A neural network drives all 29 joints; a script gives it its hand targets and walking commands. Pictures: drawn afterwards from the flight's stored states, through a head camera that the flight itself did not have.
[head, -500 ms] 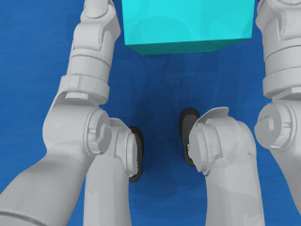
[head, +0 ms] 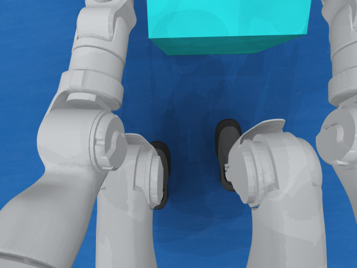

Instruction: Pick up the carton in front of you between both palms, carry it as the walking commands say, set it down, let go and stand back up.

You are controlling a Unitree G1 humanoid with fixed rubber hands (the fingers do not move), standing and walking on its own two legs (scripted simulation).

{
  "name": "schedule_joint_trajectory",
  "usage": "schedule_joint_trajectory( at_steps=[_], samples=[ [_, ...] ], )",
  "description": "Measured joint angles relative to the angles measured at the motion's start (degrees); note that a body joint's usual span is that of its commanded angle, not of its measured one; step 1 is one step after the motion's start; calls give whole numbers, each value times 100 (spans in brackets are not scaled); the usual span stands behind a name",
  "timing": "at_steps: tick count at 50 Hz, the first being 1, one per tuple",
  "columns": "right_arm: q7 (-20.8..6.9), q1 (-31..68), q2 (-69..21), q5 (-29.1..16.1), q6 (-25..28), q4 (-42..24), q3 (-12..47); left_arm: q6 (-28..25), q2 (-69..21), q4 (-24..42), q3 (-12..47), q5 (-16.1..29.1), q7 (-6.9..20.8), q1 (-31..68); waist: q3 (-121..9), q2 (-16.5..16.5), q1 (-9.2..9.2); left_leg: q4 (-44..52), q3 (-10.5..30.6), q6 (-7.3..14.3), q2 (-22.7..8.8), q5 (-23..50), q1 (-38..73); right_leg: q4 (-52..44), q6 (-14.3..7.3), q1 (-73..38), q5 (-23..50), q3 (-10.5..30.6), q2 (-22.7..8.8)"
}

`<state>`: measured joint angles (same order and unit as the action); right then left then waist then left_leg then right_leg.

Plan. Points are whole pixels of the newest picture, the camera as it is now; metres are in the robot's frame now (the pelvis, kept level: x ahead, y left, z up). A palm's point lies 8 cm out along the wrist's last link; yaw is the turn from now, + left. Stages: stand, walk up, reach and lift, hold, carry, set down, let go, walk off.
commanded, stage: set down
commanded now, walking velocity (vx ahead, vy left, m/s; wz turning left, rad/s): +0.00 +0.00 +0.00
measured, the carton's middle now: out of the picture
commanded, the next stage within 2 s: let go in 1.66 s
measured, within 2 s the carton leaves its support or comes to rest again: neither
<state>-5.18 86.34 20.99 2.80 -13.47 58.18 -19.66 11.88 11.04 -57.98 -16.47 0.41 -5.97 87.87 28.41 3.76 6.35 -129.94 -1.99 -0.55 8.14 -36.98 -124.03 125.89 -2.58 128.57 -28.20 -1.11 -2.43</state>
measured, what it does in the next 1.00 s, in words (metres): rises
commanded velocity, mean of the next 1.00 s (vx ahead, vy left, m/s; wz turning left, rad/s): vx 0.00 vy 0.00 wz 0.00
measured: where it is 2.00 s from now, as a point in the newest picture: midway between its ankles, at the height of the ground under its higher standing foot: (193, 176)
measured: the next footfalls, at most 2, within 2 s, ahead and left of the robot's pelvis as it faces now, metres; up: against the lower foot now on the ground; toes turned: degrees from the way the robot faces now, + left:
none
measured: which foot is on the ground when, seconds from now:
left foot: down 0.00-1.00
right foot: down 0.00-1.00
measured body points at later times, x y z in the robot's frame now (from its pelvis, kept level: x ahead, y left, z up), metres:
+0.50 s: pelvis +0.01 +0.00 +0.00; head +0.38 -0.04 +0.23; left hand +0.58 +0.07 -0.19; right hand +0.53 -0.28 -0.19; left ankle +0.10 +0.10 -0.33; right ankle +0.14 -0.11 -0.33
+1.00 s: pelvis +0.01 +0.00 +0.08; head +0.35 -0.06 +0.36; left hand +0.61 +0.07 -0.04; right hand +0.55 -0.31 -0.04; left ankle +0.10 +0.10 -0.33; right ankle +0.14 -0.11 -0.33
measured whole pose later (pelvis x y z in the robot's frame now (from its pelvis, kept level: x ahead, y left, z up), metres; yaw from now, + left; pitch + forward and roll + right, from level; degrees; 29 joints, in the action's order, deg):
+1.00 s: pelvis +0.01 +0.00 +0.08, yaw -1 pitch +40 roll +3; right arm 0.2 80.7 24.6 -5.4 -9.7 60.2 -14.4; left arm 12.3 14.6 -56.9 -13.4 3.6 -8.8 82.3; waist 10.6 2.7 4.9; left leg -114.4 -1.9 -0.4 5.6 -36.3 -118.7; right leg 111.1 -1.7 124.6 -26.9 0.5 0.9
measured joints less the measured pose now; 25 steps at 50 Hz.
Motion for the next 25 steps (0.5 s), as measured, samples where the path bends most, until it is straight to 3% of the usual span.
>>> schedule_joint_trajectory(
  at_steps=[9, 17, 21, 25],
  samples=[
    [-326, 49, 66, 171, 34, 41, -267, -50, -36, 65, -238, -218, 279, 29, 145, -68, -31, -74, -19, 30, -25, -39, 68, 58, 23, -58, -15, 10, 27],
    [-362, -35, 64, 200, 230, 117, -411, -176, -74, 45, -186, -306, 309, -19, 147, -89, -58, -110, -85, 91, -63, -136, 137, 98, 100, -101, -92, 73, 76],
    [-84, -59, 129, 105, 546, 624, -320, -290, 22, -191, 214, -178, 92, -46, 153, -103, -71, -96, -111, 90, -81, -200, 181, 100, 133, -119, -143, 105, 100],
    [394, -69, 404, -495, 878, 993, 101, -406, 350, -459, 749, 420, -187, 30, 151, -132, -80, -93, -69, 48, -59, -231, 134, 102, 100, -75, -183, 66, 76]
  ],
)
